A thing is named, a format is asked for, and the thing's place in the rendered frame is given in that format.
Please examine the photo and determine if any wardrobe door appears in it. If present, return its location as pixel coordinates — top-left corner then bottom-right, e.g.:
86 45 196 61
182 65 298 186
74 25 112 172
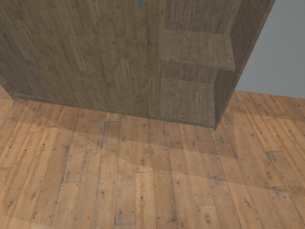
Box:
0 0 166 118
0 4 54 99

